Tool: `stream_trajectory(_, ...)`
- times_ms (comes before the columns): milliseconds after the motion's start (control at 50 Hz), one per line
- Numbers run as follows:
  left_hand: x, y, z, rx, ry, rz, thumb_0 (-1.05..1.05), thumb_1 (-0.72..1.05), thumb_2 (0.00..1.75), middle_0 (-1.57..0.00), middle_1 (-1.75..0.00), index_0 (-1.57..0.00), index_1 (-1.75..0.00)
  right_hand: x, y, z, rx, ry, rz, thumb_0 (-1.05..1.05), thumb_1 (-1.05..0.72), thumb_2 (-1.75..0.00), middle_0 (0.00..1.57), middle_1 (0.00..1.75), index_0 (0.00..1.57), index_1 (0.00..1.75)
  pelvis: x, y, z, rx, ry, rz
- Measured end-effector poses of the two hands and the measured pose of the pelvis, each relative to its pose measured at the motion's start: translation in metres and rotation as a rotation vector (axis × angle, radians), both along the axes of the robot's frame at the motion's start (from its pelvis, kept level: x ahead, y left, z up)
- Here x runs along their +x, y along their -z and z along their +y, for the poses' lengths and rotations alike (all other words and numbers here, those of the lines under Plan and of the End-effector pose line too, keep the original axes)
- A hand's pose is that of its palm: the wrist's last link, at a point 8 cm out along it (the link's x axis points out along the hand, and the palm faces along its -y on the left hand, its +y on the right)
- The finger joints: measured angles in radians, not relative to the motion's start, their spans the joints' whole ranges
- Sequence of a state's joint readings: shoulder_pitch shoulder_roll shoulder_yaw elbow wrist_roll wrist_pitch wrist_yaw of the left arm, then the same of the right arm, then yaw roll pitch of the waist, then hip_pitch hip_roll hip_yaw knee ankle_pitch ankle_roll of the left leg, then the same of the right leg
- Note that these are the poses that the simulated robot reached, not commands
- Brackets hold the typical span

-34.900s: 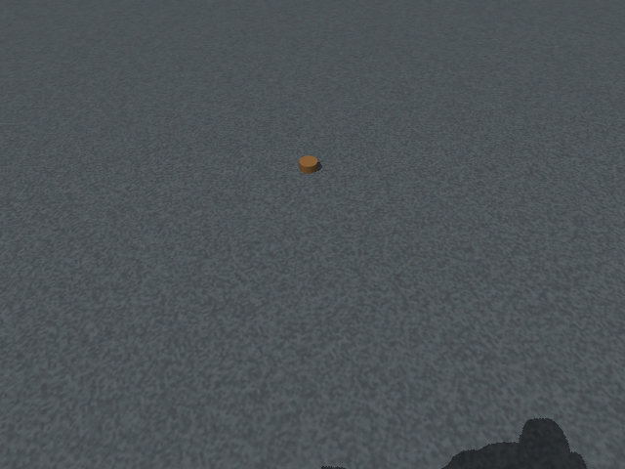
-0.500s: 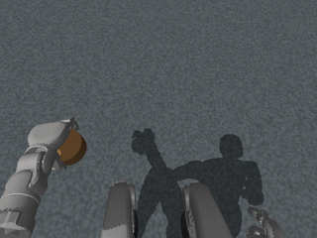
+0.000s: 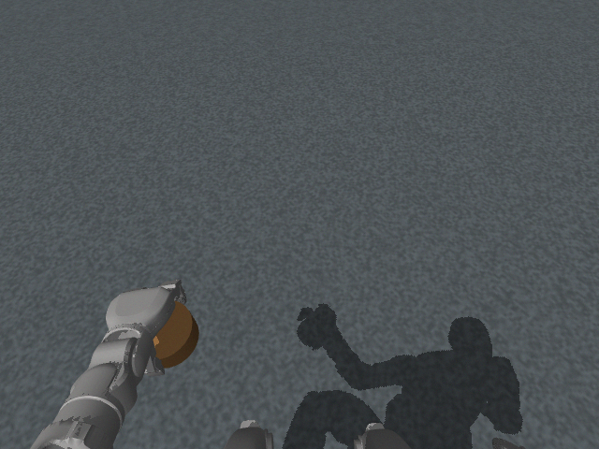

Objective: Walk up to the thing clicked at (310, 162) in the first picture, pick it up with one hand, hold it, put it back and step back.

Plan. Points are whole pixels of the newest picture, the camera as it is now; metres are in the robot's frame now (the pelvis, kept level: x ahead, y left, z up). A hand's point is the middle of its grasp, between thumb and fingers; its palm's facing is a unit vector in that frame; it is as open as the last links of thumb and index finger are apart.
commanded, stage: lift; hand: left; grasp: from above
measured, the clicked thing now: (165, 333) +0.34 +0.23 -0.11
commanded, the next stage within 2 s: hold in 0.24 s
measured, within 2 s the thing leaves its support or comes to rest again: neither
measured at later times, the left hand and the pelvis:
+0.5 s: hand (148, 302) +0.35 +0.23 -0.02, palm faces -0.45 -0.07 -0.89, open 11.9 cm; pelvis +0.04 +0.00 +0.05, yaw +0 degrees
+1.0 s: hand (146, 294) +0.35 +0.22 +0.01, palm faces -0.46 -0.06 -0.89, open 11.9 cm; pelvis +0.05 +0.00 +0.07, yaw +0 degrees
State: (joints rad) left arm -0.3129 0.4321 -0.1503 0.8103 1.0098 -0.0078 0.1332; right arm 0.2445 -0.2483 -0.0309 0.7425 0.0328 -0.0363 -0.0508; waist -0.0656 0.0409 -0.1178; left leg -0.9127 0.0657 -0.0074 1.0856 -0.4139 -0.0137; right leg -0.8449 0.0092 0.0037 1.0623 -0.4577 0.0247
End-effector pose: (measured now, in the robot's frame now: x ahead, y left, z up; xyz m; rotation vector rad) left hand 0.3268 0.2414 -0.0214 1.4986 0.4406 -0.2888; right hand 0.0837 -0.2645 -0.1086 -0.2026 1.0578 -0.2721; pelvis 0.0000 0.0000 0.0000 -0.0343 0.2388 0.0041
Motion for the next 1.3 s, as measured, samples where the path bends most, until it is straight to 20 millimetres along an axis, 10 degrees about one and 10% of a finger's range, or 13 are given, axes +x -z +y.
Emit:
stream_trajectory(700, 0.039, -0.076, -0.009, -0.004, -0.003, 0.018, 0.0, -0.16, 0.64, -0.47, -0.89, -0.4, -0.79, 0.069, -0.063, 0.004, 0.033, 0.009, -0.062, 0.01, -0.89, -0.89, 0.2, 0.3, 0.2, 0.3, 0.055, -0.061, 0.004, 0.025, 0.013, -0.119)
stream_trajectory(1300, 0.002, -0.101, -0.025, -0.007, 0.024, 0.015, 0.0, -0.16, 0.65, -0.44, -0.94, -0.37, -0.83, 0.071, -0.076, -0.003, 0.055, -0.025, -0.11, 0.01, -0.89, -0.89, 0.2, 0.3, 0.2, 0.3, 0.034, -0.073, -0.007, 0.036, 0.011, -0.206)
